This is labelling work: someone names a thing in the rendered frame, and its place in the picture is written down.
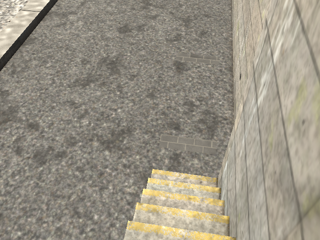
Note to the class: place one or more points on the stairs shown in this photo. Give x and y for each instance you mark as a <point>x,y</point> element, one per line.
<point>179,206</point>

